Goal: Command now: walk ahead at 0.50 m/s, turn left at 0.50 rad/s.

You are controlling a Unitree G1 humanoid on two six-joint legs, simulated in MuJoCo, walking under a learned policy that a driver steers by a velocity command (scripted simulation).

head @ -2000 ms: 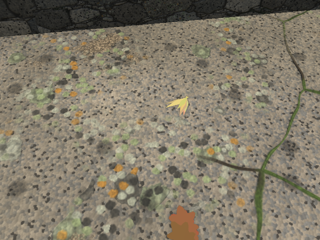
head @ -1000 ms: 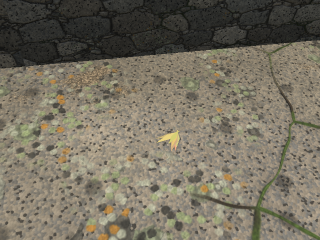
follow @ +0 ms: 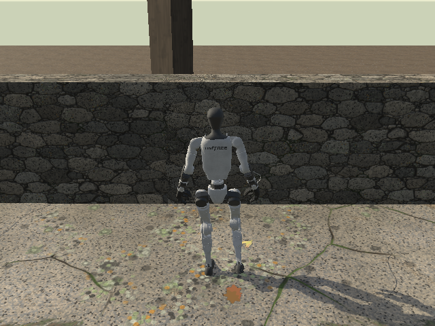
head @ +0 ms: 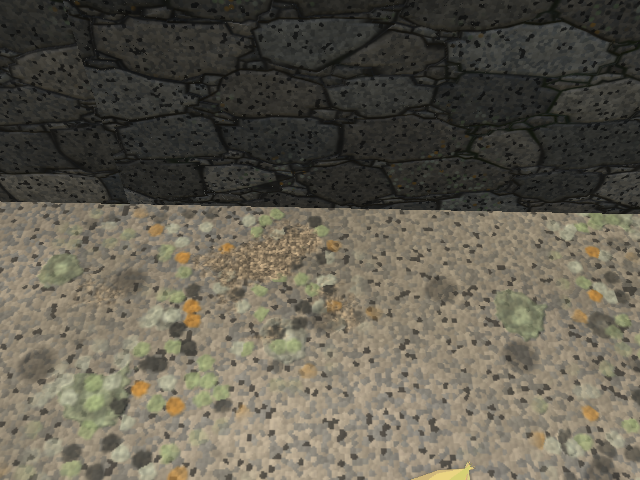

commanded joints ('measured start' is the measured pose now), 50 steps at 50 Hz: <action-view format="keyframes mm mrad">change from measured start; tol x16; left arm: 1 20 100 31 -69 18 2 6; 11 -236 61 18 -172 15 -8 -14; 18 94 126 40 -99 33 -1 -12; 24 -168 71 12 -113 29 62 -16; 50 -79 57 8 91 -2 105 28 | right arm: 1 0 -141 -36 -82 0 -15 -13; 16 105 -100 -25 -54 -7 28 -66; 18 325 -75 -3 -28 3 22 -56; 22 121 -140 -29 -47 3 93 -73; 50 41 -65 -4 32 -13 47 -71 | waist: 1 29 64 -97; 15 21 126 -119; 18 27 -242 -487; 23 -28 -88 -114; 33 41 121 -52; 50 18 37 -81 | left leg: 1 160 263 -331 -240 221 213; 15 268 182 -272 84 481 41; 16 206 126 -250 233 391 5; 18 -160 -18 -177 719 -568 -109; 20 -244 57 -176 812 -501 -139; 32 225 213 -131 -32 1 -54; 34 12 164 -109 -60 -301 -35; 50 119 127 -60 14 133 -72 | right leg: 1 -143 -55 40 -92 67 27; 9 -20 53 -8 -596 520 63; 14 34 66 17 -688 434 -4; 15 124 64 -4 -751 510 -26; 17 658 -255 285 -618 1173 -233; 18 775 -385 481 -627 1164 -347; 22 290 -225 302 -807 435 -216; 27 165 -137 146 -843 451 -200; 32 50 -32 93 -804 -122 -41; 50 275 15 14 -647 346 -10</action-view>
